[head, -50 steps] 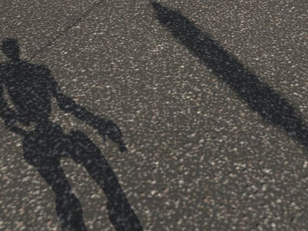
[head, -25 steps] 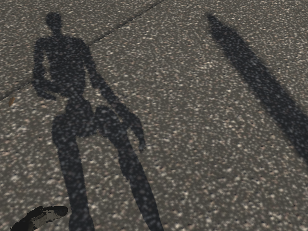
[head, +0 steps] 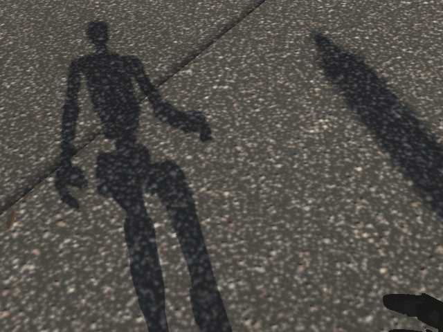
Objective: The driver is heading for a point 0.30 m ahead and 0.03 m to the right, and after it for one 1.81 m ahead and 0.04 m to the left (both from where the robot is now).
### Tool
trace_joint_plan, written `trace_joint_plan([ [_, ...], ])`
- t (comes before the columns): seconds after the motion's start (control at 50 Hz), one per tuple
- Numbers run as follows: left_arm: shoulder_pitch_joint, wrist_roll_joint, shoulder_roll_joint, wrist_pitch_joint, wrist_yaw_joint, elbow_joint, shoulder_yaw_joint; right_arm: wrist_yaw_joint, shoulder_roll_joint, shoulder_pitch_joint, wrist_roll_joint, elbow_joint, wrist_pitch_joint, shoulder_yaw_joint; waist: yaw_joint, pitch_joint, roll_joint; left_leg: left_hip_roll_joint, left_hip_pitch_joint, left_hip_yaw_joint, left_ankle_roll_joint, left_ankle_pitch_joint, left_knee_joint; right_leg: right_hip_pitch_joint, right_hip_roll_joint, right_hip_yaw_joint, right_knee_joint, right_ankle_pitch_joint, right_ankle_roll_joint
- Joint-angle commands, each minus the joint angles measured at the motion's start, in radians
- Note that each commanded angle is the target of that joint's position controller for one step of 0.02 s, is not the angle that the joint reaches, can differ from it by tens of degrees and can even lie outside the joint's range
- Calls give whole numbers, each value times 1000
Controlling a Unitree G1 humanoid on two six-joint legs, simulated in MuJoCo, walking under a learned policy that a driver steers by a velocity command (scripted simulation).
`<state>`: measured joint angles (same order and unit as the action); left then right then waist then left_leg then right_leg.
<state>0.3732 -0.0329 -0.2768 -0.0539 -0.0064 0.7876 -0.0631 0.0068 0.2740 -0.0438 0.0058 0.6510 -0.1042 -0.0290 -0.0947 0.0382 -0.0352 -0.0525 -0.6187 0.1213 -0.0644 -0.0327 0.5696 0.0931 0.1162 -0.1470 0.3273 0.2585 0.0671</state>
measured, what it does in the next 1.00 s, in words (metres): walks ahead: left foot, then right foot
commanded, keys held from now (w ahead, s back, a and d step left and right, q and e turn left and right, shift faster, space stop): w+e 0.32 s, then w+q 0.68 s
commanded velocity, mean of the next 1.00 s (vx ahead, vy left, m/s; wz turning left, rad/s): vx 0.50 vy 0.00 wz -0.03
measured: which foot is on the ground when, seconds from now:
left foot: up 0.00-0.08, down 0.10-0.60, up 0.62-1.00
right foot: down 0.00-0.10, up 0.12-0.58, down 0.60-1.00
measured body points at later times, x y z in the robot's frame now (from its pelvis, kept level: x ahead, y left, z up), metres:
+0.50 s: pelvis +0.27 +0.01 +0.00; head +0.30 +0.00 +0.45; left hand +0.55 +0.17 -0.08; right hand +0.18 -0.27 -0.12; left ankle +0.20 +0.15 -0.74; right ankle +0.39 -0.18 -0.70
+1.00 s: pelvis +0.52 -0.06 -0.01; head +0.54 -0.05 +0.44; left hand +0.54 +0.23 -0.13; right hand +0.72 -0.31 -0.09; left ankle +0.69 +0.08 -0.70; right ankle +0.40 -0.17 -0.74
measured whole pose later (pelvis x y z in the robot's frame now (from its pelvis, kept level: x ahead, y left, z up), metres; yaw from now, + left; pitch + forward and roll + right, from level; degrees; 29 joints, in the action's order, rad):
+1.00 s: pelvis +0.52 -0.06 -0.01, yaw +1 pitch +1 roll -3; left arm 0.32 0.00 -0.29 -0.08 0.00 0.85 -0.08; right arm 0.04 0.28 -0.12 -0.02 0.70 -0.02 -0.05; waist -0.08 0.03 -0.04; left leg -0.11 -0.65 0.01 0.02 0.02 0.71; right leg -0.07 0.01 0.24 0.23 0.30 -0.01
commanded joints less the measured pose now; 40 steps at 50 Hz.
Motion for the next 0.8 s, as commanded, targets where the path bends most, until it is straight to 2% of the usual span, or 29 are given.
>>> trace_joint_plan([
  [0.02,2,-6,-168,-1,-13,-58,-44,5,108,48,-13,-81,-20,-35,43,-34,118,48,203,-20,12,-2,-70,98,-239,-221,-18,-158,118],
  [0.06,-15,1,-166,8,-13,-65,-46,5,133,-16,-16,-70,-27,-50,88,-53,139,48,295,-32,51,79,-107,74,-244,-256,66,-189,94],
  [0.08,-21,6,-139,9,-10,-72,-36,-2,158,-108,-10,-52,-30,-66,137,-106,132,30,439,-36,85,97,-138,98,-197,-230,175,-232,65],
  [0.1,-21,25,-76,6,-4,-94,-13,-11,213,-258,7,-41,-32,-82,201,-248,46,-127,683,103,152,161,-117,201,-138,-158,441,-126,31],
  [0.12,111,1,-8,-4,-5,-120,8,-9,283,-340,20,-12,-16,-99,152,-375,-254,-348,989,534,304,359,-190,537,1,-16,767,297,-31],
  [0.14,127,-14,-97,-6,-7,-106,-2,-1,212,-343,1,-10,-11,-86,157,-347,-252,-383,966,696,317,548,-244,671,-80,-31,932,323,-42],
  [0.16,35,-13,-156,0,-7,-110,-19,-4,142,-295,-2,-21,-7,-68,179,-218,-136,-336,856,538,277,535,-261,704,-119,-28,980,224,-50],
  [0.18,-33,0,-159,5,-8,-121,-22,-4,121,-246,4,-22,-2,-59,170,-135,-58,-289,734,385,251,392,-271,678,-151,4,967,147,-59],
  [0.2,-71,11,-149,5,-6,-135,-25,-4,106,-213,9,-13,1,-54,150,-81,-43,-249,640,291,242,276,-295,656,-176,8,924,97,-62],
  [0.22,-78,8,-134,10,1,-140,-28,-4,89,-194,14,-7,0,-48,128,-52,-61,-217,577,209,232,203,-322,619,-200,11,892,69,-63],
  [0.26,-75,1,-93,25,8,-147,-21,-3,86,-188,6,9,-9,-51,112,-36,-81,-196,519,111,240,133,-369,587,-215,38,853,43,-68],
  [0.32,-133,12,-68,35,13,-177,-13,-4,123,-197,-1,39,-17,-67,110,-10,-46,-215,515,20,265,42,-413,630,-230,41,747,-28,-84],
  [0.36,-172,18,-42,26,17,-182,0,1,135,-231,-1,68,-16,-68,122,-12,-18,-199,518,-22,274,-2,-423,606,-220,36,617,-109,-78],
  [0.38,-200,20,-35,19,22,-187,6,3,141,-234,-7,80,-13,-67,124,-4,-15,-185,516,-45,272,-17,-428,587,-215,54,541,-153,-73],
  [0.44,-325,24,-32,-7,40,-211,17,5,174,-270,-32,108,3,-71,157,28,-11,-162,506,-75,264,-21,-426,514,-195,131,352,-243,-67],
  [0.5,-397,13,-61,-22,52,-236,10,4,206,-330,-40,141,19,-77,164,36,-32,-200,572,-33,251,-48,-386,472,-168,131,248,-209,-54],
  [0.54,-362,12,-96,-31,53,-230,-4,-1,220,-335,-43,154,31,-81,124,9,-56,-214,605,-13,228,-116,-322,380,-146,136,189,-162,-32],
  [0.56,-280,17,-121,-33,48,-208,-19,-4,220,-321,-45,157,35,-78,67,-40,-57,-188,586,-39,204,-233,-227,238,-124,155,141,-176,-9],
  [0.58,-141,25,-169,-33,36,-166,-44,-6,192,-327,-39,157,35,-66,2,-138,-47,-134,511,-77,171,-267,-57,9,-129,153,145,-200,18],
  [0.6,43,43,-252,-26,20,-140,-67,-7,118,-322,-8,123,30,-37,-66,-308,71,-66,298,-122,123,40,266,-302,-345,-63,190,-245,84],
  [0.62,55,54,-304,-17,17,-135,-70,-5,15,-449,-22,107,15,-7,4,-439,318,72,-26,-90,73,630,574,-527,-560,-474,84,-71,223],
  [0.64,44,46,-206,-16,19,-134,-49,-5,131,-394,-48,124,9,-37,-35,-373,208,31,-118,8,70,619,689,-441,-531,-495,14,66,212],
  [0.66,-10,32,-161,-19,19,-126,-33,-5,164,-319,-59,99,10,-51,-18,-221,189,-9,-172,-13,77,532,699,-324,-495,-339,-10,59,173],
  [0.68,-73,31,-124,-24,23,-121,-21,-10,151,-284,-49,95,15,-51,15,-154,146,-45,-144,-30,74,449,669,-206,-450,-237,-41,2,150],
  [0.7,-124,34,-90,-29,27,-118,-13,-12,141,-270,-35,93,25,-54,45,-98,152,-68,-109,-30,69,389,629,-106,-414,-153,-78,-60,137],
  [0.72,-156,42,-73,-37,29,-112,-11,-11,121,-292,-35,100,40,-54,77,-75,166,-87,-48,-21,65,345,610,-32,-391,-84,-116,-108,126],
  [0.76,-181,45,-75,-55,26,-93,-19,-9,77,-299,-38,98,62,-48,104,-47,140,-94,-13,-24,54,305,585,38,-392,2,-168,-205,135],
  [0.8,-183,47,-95,-65,19,-71,-28,-10,68,-262,-32,76,74,-48,112,-14,109,-97,-47,-14,44,243,528,51,-395,76,-194,-275,138],
])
